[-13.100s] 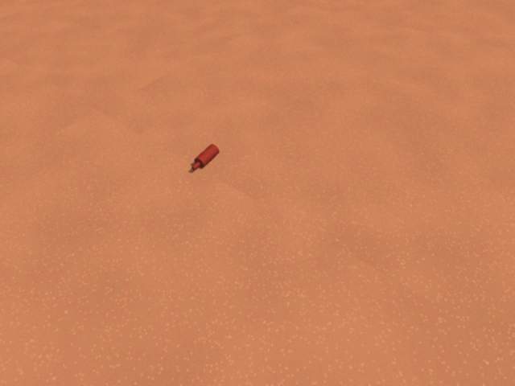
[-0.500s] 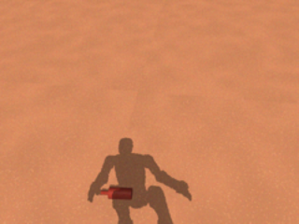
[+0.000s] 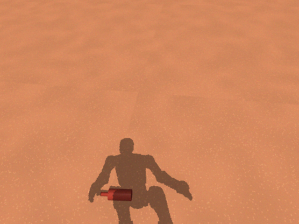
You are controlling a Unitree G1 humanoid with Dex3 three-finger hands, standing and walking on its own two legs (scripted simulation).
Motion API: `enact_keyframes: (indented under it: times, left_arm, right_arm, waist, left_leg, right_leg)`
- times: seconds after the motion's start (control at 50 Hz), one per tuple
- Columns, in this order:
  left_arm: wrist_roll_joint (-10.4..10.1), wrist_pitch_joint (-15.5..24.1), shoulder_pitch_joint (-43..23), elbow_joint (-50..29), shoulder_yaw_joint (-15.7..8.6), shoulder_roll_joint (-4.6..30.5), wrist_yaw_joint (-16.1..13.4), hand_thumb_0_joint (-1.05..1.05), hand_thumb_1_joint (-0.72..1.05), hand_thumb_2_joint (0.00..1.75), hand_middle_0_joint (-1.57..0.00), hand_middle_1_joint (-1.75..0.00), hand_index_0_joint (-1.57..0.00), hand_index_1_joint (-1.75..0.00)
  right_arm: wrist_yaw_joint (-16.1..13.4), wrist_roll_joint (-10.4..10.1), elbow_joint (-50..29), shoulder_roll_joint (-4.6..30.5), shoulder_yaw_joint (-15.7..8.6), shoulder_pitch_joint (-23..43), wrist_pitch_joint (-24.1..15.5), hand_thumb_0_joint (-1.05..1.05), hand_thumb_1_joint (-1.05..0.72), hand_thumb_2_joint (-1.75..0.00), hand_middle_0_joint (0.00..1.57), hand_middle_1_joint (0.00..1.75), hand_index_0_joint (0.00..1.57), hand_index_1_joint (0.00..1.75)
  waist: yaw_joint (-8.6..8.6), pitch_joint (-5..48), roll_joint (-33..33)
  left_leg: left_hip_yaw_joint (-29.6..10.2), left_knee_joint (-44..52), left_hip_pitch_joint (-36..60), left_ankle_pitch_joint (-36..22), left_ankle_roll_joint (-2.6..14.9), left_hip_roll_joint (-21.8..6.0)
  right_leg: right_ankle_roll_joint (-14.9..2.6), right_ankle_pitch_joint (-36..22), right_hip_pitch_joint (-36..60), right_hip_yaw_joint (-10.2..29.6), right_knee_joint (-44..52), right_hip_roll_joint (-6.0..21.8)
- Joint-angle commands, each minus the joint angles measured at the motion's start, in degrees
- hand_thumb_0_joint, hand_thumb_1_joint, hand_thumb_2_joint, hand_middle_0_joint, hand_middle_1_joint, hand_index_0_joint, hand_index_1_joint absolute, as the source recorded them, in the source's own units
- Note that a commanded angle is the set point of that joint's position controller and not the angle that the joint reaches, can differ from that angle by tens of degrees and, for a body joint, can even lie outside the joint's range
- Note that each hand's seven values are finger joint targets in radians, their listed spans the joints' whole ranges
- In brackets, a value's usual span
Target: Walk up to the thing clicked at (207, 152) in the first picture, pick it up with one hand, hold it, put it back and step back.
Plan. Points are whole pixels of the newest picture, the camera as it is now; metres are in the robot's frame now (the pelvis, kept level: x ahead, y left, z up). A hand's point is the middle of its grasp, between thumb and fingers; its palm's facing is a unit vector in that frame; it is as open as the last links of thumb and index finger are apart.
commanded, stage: stand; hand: left
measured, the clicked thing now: (116, 194) +0.47 +0.25 -0.75
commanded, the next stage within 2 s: walk up in 0.34 s
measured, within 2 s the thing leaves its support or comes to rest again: neither
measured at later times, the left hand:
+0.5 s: hand out of the picture +0.08 +0.26 -0.16, palm faces -0.03 -0.94 -0.35, open 7.4 cm
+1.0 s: hand out of the picture +0.16 +0.25 -0.16, palm faces -0.07 -0.93 -0.37, open 7.4 cm
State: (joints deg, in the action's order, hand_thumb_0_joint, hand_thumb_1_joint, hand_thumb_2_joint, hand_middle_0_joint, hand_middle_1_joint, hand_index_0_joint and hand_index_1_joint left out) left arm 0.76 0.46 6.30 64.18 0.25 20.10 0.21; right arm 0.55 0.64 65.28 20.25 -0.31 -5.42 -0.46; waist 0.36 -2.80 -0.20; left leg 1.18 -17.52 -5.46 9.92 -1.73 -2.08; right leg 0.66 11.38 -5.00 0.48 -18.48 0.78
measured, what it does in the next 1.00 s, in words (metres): stands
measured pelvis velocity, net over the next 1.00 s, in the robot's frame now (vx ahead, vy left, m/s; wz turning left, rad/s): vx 0.04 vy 0.00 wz -0.05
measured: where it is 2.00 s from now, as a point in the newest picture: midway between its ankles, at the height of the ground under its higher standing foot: outside the picture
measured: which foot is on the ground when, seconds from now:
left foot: down 0.00-1.00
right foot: down 0.00-1.00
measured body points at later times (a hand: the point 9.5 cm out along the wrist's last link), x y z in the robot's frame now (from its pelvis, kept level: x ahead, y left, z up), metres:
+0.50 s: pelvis +0.02 +0.00 +0.00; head +0.01 +0.00 +0.45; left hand +0.08 +0.31 -0.13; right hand +0.07 -0.31 -0.13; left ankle +0.00 +0.14 -0.75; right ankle -0.01 -0.13 -0.75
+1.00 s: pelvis +0.04 +0.00 -0.02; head +0.06 -0.01 +0.43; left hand +0.16 +0.30 -0.13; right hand +0.11 -0.31 -0.14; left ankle +0.00 +0.14 -0.74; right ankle -0.01 -0.13 -0.75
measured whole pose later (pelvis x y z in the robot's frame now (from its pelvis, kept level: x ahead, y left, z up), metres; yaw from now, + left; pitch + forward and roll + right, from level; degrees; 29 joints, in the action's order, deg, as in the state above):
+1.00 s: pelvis +0.04 +0.00 -0.02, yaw -3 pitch -3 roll +0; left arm 0.6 0.7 7.7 57.4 -1.2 20.2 -0.4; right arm 0.2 0.9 58.1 20.7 -2.8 -7.9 0.5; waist 0.9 -4.6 -0.6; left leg 3.7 -31.9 -6.5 20.6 -0.2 -3.3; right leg 0.0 21.1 -5.9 3.3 -30.0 -0.3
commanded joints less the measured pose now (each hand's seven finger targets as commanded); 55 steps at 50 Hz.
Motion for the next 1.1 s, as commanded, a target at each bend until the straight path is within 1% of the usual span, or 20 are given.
enact_keyframes:
  times: [0.0,0.2,0.3,0.32,0.36,0.4,0.44,0.48,0.54,0.6,0.7,0.82,0.88,0.94,0.98,1.0,1.02,1.04,1.06,1.08]
  left_arm:
    - [-0.3,1.3,-2.4,-3.2,-2.4,12.7,-0.7,0.0,0.9,0.9,-0.2,-0.3,-0.2,-0.3]
    - [-0.3,1.4,-2.2,-3.5,-2.4,12.8,-0.8,0.0,0.9,0.9,-0.2,-0.3,-0.2,-0.3]
    - [-0.3,1.3,-1.8,-3.3,-2.3,12.4,-0.8,0.0,0.9,0.9,-0.2,-0.3,-0.2,-0.3]
    - [0.1,1.4,-0.5,-4.2,-3.7,13.5,-0.4,0.0,0.9,0.9,-0.2,-0.3,-0.2,-0.3]
    - [0.5,1.3,-0.5,-4.3,-4.0,13.6,-0.3,0.0,0.9,0.9,-0.2,-0.3,-0.2,-0.3]
    - [0.5,1.3,-1.1,-5.2,-4.3,13.6,-0.2,0.0,0.9,0.9,-0.2,-0.3,-0.2,-0.3]
    - [0.4,1.3,-0.9,-5.7,-4.4,13.1,-0.2,0.0,0.9,0.9,-0.2,-0.3,-0.2,-0.3]
    - [0.3,1.4,-0.4,-5.9,-4.3,12.9,-0.2,0.0,0.9,0.9,-0.2,-0.3,-0.2,-0.3]
    - [0.0,1.7,0.7,-6.7,-4.2,12.5,-0.4,0.0,0.9,0.9,-0.2,-0.3,-0.2,-0.3]
    - [-0.4,1.5,1.6,-6.9,-4.2,12.5,-0.6,0.0,0.9,0.9,-0.2,-0.3,-0.2,-0.3]
    - [-0.4,1.2,1.4,-8.0,-4.1,12.4,-0.9,0.0,0.9,0.9,-0.2,-0.3,-0.2,-0.3]
    - [-0.5,1.0,1.1,-8.7,-4.2,13.1,-1.2,0.0,0.9,0.9,-0.2,-0.3,-0.2,-0.3]
    - [-0.6,1.0,2.4,-8.9,-4.6,13.7,-1.3,0.0,0.9,0.9,-0.2,-0.3,-0.2,-0.3]
    - [-0.5,1.2,4.2,-9.2,-5.3,16.1,-1.7,0.0,0.9,0.9,-0.2,-0.3,-0.2,-0.3]
    - [0.0,1.1,4.2,-9.7,-5.3,16.6,-1.8,0.0,0.9,0.9,-0.2,-0.3,-0.2,-0.3]
    - [0.4,1.0,3.4,-10.1,-5.2,16.6,-1.7,0.0,0.9,0.9,-0.2,-0.3,-0.2,-0.3]
    - [0.5,0.9,1.7,-10.7,-5.1,16.5,-1.5,0.0,0.9,0.9,-0.2,-0.3,-0.2,-0.3]
    - [0.2,0.8,-1.4,-11.9,-4.9,15.7,-1.4,0.0,0.9,0.9,-0.2,-0.3,-0.2,-0.3]
    - [-0.6,0.8,-4.4,-12.9,-4.3,13.3,-1.3,0.0,0.9,0.9,-0.2,-0.3,-0.2,-0.3]
    - [-1.2,0.8,-5.0,-13.2,-4.0,10.8,-1.3,0.0,0.9,0.9,-0.2,-0.3,-0.2,-0.3]
  right_arm:
    - [-0.8,-0.2,-3.3,11.7,-2.0,2.5,-1.1,0.0,-0.9,-0.9,0.2,0.3,0.2,0.3]
    - [-0.9,-0.1,-3.4,12.1,-2.1,2.2,-1.0,0.0,-0.9,-0.9,0.2,0.3,0.2,0.3]
    - [-0.9,-0.2,-3.3,11.8,-1.9,2.1,-1.0,0.0,-0.9,-0.9,0.2,0.3,0.2,0.3]
    - [-0.7,0.6,-4.5,12.9,-3.2,0.6,-1.2,0.0,-0.9,-0.9,0.2,0.3,0.2,0.3]
    - [-0.5,0.9,-4.7,12.2,-3.2,-0.2,-1.2,0.0,-0.9,-0.9,0.2,0.3,0.2,0.3]
    - [-0.4,1.0,-5.0,11.9,-3.3,-1.2,-1.3,0.0,-0.9,-0.9,0.2,0.3,0.2,0.3]
    - [-0.3,1.1,-5.6,11.8,-3.4,-1.1,-1.5,0.0,-0.9,-0.9,0.2,0.3,0.2,0.3]
    - [-0.4,1.0,-6.3,12.0,-3.6,-1.1,-1.7,0.0,-0.9,-0.9,0.2,0.3,0.2,0.3]
    - [-0.6,0.6,-7.3,12.4,-3.7,-1.6,-2.0,0.0,-0.9,-0.9,0.2,0.3,0.2,0.3]
    - [-0.8,0.4,-8.1,12.9,-4.3,-1.8,-1.7,0.0,-0.9,-0.9,0.2,0.3,0.2,0.3]
    - [-1.0,0.1,-9.1,13.0,-4.9,-2.9,-1.1,0.0,-0.9,-0.9,0.2,0.3,0.2,0.3]
    - [-1.1,0.0,-10.3,12.7,-5.1,-1.6,-0.6,0.0,-0.9,-0.9,0.2,0.3,0.2,0.3]
    - [-1.1,-0.1,-10.7,11.8,-5.0,-1.4,-0.5,0.0,-0.9,-0.9,0.2,0.3,0.2,0.3]
    - [-1.0,0.1,-12.0,10.3,-4.5,0.6,-0.4,0.0,-0.9,-0.9,0.2,0.3,0.2,0.3]
    - [-0.8,0.4,-12.6,9.3,-4.3,2.1,-0.3,0.0,-0.9,-0.9,0.2,0.3,0.2,0.3]
    - [-0.7,0.4,-12.6,9.0,-4.2,1.5,-0.4,0.0,-0.9,-0.9,0.2,0.3,0.2,0.3]
    - [-0.6,0.6,-12.2,9.3,-4.3,0.2,-0.8,0.0,-0.9,-0.9,0.2,0.3,0.2,0.3]
    - [-0.5,0.5,-11.2,10.3,-4.7,-3.2,-1.4,0.0,-0.9,-0.9,0.2,0.3,0.2,0.3]
    - [-0.7,1.0,-9.5,13.0,-5.7,-7.0,-1.9,0.0,-0.9,-0.9,0.2,0.3,0.2,0.3]
    - [-1.1,0.4,-8.8,15.9,-6.7,-9.1,-2.0,0.0,-0.9,-0.9,0.2,0.3,0.2,0.3]
  waist:
    - [-0.11,3.7,0.8]
    - [-0.11,5.4,0.1]
    - [-0.36,3.4,0.4]
    - [-0.29,5.5,1.2]
    - [-0.18,3.3,2.2]
    - [-0.07,0.8,2.3]
    - [-0.35,-1.3,1.3]
    - [-0.38,-1.7,0.8]
    - [-0.27,2.1,-0.6]
    - [-0.28,4.3,-1.4]
    - [0.25,5.0,-1.4]
    - [0.08,2.9,-0.3]
    - [-0.56,4.0,2.3]
    - [-2.1,3.1,6.4]
    - [-2.51,0.2,8.5]
    - [-1.87,-1.0,8.5]
    - [-0.77,-1.1,8.1]
    - [1.33,-0.1,6.0]
    - [3.14,2.0,1.6]
    - [4.42,4.3,-3.3]
  left_leg:
    - [-4.8,1.9,1.3,-9.0,2.08,-5.9]
    - [-4.3,1.0,2.7,-10.2,2.3,-6.1]
    - [-4.6,1.7,1.4,-9.2,2.13,-5.9]
    - [-2.2,-0.3,2.5,0.0,3.57,-3.7]
    - [-1.6,-0.8,1.2,6.2,3.88,-3.2]
    - [-2.1,-0.7,-1.5,8.5,3.96,-3.2]
    - [-3.0,-0.2,-2.2,7.4,4.07,-3.6]
    - [-3.5,-1.0,-1.5,1.1,4.31,-4.4]
    - [-3.3,-2.1,1.4,-9.0,4.53,-5.5]
    - [-2.0,-4.4,4.0,-14.1,4.85,-5.4]
    - [-1.4,-6.3,4.9,-16.0,5.57,-5.9]
    - [-0.2,-8.1,3.6,-14.6,5.37,-5.2]
    - [1.7,-12.1,1.3,-14.2,4.72,-3.8]
    - [3.0,-16.7,-6.6,-4.9,3.55,-0.6]
    - [2.3,-17.4,-10.8,18.0,3.56,1.9]
    - [1.3,-13.8,-11.1,21.4,3.92,1.5]
    - [1.0,-9.5,-8.3,17.9,4.29,1.1]
    - [-0.2,-3.5,-1.0,1.6,4.51,-0.9]
    - [-4.6,-2.0,7.7,-18.1,5.33,-5.5]
    - [-10.4,-1.2,15.0,-31.2,8.54,-11.7]
  right_leg:
    - [-1.6,-10.2,-1.3,4.2,3.1,6.6]
    - [-1.72,-12.5,-0.7,4.5,2.9,6.9]
    - [-1.59,-10.7,-1.3,4.2,3.1,6.5]
    - [-2.48,-3.1,-0.6,4.2,2.7,4.5]
    - [-3.15,3.8,-3.6,5.7,3.2,5.1]
    - [-3.61,8.0,-5.0,6.7,3.3,5.1]
    - [-3.67,6.0,-6.7,6.6,2.1,4.6]
    - [-3.45,-1.2,-6.5,5.9,0.3,3.9]
    - [-3.31,-13.3,-2.8,4.8,-2.7,3.9]
    - [-3.45,-17.7,-1.8,3.8,-5.3,3.4]
    - [-3.63,-18.4,-2.2,3.3,-7.7,3.2]
    - [-4.17,-19.9,-2.9,4.1,-8.9,3.0]
    - [-5.52,-24.1,0.1,6.6,-8.8,4.8]
    - [-9.11,-27.6,5.3,13.1,-6.3,9.2]
    - [-12.61,-27.7,4.4,17.1,-4.6,13.1]
    - [-12.81,-26.2,3.9,17.1,-4.6,13.3]
    - [-11.52,-24.6,1.7,15.1,-5.6,12.0]
    - [-8.44,-25.0,-2.3,11.2,-8.5,9.1]
    - [-4.1,-22.4,-8.6,6.2,-15.1,3.9]
    - [-1.34,-14.5,-14.0,2.1,-22.1,-1.2]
